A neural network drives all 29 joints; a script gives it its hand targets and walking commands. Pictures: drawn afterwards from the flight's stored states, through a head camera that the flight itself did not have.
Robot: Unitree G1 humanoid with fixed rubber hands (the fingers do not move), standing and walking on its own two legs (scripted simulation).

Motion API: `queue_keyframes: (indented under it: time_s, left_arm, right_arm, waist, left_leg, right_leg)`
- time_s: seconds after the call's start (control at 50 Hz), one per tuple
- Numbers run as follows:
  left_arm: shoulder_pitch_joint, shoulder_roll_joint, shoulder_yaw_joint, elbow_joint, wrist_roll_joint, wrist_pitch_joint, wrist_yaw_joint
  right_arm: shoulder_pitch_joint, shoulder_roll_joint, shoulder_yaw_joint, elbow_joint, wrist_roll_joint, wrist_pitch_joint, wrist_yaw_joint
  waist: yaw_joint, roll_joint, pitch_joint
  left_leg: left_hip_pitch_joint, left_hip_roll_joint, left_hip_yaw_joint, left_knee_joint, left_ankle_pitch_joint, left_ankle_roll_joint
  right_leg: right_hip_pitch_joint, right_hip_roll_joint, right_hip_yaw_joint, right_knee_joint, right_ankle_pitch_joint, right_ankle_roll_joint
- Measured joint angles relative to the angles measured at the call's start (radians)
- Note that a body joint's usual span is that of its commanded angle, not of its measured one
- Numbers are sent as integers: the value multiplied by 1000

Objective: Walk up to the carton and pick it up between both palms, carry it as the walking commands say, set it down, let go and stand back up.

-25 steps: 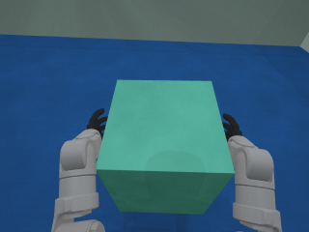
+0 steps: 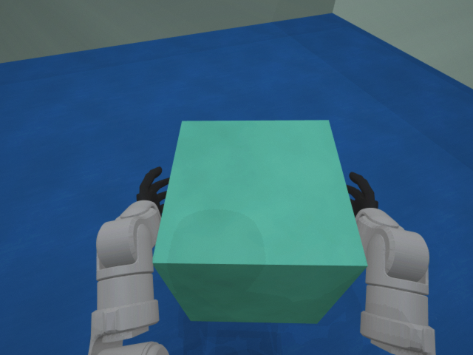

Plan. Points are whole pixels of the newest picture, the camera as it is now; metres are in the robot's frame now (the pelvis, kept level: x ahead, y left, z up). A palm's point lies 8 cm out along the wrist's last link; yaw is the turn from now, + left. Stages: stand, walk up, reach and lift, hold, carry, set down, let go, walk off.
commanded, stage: carry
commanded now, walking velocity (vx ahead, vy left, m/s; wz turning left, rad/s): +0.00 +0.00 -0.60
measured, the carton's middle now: (253, 228) +0.34 -0.01 +0.02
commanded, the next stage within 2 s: none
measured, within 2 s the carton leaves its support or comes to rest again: neither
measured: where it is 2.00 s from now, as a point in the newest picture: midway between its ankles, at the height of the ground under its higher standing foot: outside the picture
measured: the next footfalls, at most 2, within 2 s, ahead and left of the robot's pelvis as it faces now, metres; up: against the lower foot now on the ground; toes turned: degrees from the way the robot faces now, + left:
left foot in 0.10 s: +0.06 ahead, +0.12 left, +0.00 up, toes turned +5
right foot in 0.34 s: -0.02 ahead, -0.13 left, +0.00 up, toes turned -17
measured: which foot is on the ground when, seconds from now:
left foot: up 0.00-0.08, down 0.10-0.34, up 0.36-0.68, down 0.70-1.00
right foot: down 0.00-0.10, up 0.12-0.32, down 0.34-0.72, up 0.74-1.00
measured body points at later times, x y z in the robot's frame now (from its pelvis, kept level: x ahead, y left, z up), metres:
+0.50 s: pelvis -0.05 +0.01 +0.01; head -0.10 +0.01 +0.46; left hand +0.24 +0.11 +0.08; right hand +0.16 -0.22 +0.08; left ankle -0.02 +0.14 -0.67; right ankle -0.06 -0.12 -0.72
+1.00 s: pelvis -0.12 +0.17 +0.01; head -0.16 +0.16 +0.46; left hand +0.17 +0.26 +0.10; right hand +0.07 -0.06 +0.09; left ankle -0.04 +0.17 -0.72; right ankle -0.13 +0.09 -0.69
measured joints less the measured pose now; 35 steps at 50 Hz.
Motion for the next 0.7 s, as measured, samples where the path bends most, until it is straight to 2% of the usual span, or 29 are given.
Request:
queue_keyframes:
  time_s: [0.04, 0.08, 0.12, 0.16, 0.2, 0.26, 0.32, 0.34, 0.36, 0.4, 0.46, 0.54, 0.62, 0.68, 0.7]
  left_arm:
    - [11, -3, 3, -19, 3, 5, 0]
    - [12, -4, 12, -50, 3, 8, 0]
    - [13, 2, 19, -78, -4, -1, -4]
    - [42, 15, 23, -97, -20, -11, -11]
    - [72, 21, 25, -98, -29, -7, -13]
    - [85, 30, 19, -83, -31, 9, -12]
    - [37, 44, 13, -61, -33, 18, -11]
    - [29, 44, 3, -62, -31, 17, -13]
    - [38, 30, -7, -61, -27, 3, -14]
    - [95, -8, -29, -72, -10, -11, -15]
    - [244, -50, -53, -117, 4, 3, -18]
    - [405, -30, -99, -228, -9, 46, -25]
    - [436, -32, -102, -341, -31, 58, -30]
    - [434, -32, -106, -415, -42, 45, -35]
    - [430, -32, -107, -430, -43, 41, -35]
  right_arm:
    - [3, 5, 1, 3, 6, -7, -1]
    - [-5, 11, 1, -3, 14, -19, -2]
    - [-14, 26, -1, -12, 16, -41, -3]
    - [-7, 50, 8, -18, 2, -54, -5]
    - [6, 60, 20, -8, -12, -48, -6]
    - [18, 59, 33, 5, -24, -31, -5]
    - [7, 48, 35, -5, -30, -28, -5]
    - [19, 39, 42, -22, -30, -30, -2]
    - [42, 23, 49, -41, -25, -35, 2]
    - [110, 2, 56, -78, -9, -24, 10]
    - [222, 14, 64, -118, 1, 23, 12]
    - [345, 68, 88, -188, -8, 53, 13]
    - [388, 70, 118, -299, 3, 49, 14]
    - [372, 69, 122, -371, 12, 46, 16]
    - [365, 69, 121, -384, 14, 44, 18]
  waist:
    - [-15, -21, 14]
    - [-32, -36, 26]
    - [-48, -52, 33]
    - [-35, -59, 29]
    - [-13, -38, 14]
    - [12, 4, -13]
    - [29, 23, -46]
    - [36, 12, -72]
    - [41, 18, -89]
    - [29, 27, -112]
    - [10, 13, -138]
    - [-1, -16, -124]
    - [-5, -21, -72]
    - [3, -26, -69]
    - [4, -29, -75]
  left_leg:
    - [1, -21, -9, -45, 55, 6]
    - [35, -33, -10, -160, 128, 16]
    - [58, -39, 2, -247, 271, 57]
    - [63, -23, 36, -241, 272, 86]
    - [83, 8, 65, -259, 261, 91]
    - [104, 47, 93, -295, 279, 81]
    - [77, 65, 108, -263, 276, 68]
    - [50, 59, 111, -231, 253, 60]
    - [22, 51, 88, -192, 189, 46]
    - [-15, 15, 22, -104, 91, 35]
    - [-11, -35, -23, -57, 95, 30]
    - [20, -73, -61, -85, 139, 39]
    - [26, -98, -87, -129, 142, 60]
    - [72, -104, -75, -281, 174, 76]
    - [96, -106, -70, -352, 234, 79]
  right_leg:
    - [-19, 5, 30, -6, 24, 1]
    - [-44, 14, 52, 5, 38, 7]
    - [-71, 19, 68, 39, 23, 14]
    - [-112, 16, 49, 162, -132, 10]
    - [-126, 9, 1, 263, -205, 12]
    - [-72, -6, -38, 231, -170, 13]
    - [35, -18, -26, 66, -105, 10]
    - [55, -28, -3, 7, -76, 3]
    - [36, -27, 0, 19, -69, 5]
    - [34, -36, -7, 18, -62, 14]
    - [63, -63, 8, -41, -29, 25]
    - [68, -85, 47, -90, 17, 42]
    - [47, -104, 40, -118, 62, 65]
    - [9, -117, 40, -119, 91, 90]
    - [-4, -123, 38, -107, 92, 100]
